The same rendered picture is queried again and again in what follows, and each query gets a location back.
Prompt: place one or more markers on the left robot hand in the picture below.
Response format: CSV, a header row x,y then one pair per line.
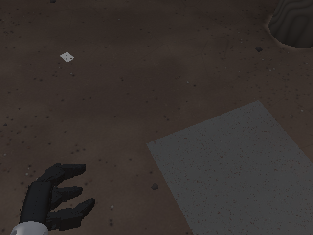
x,y
44,195

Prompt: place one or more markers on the left robot forearm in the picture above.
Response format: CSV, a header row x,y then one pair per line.
x,y
30,228

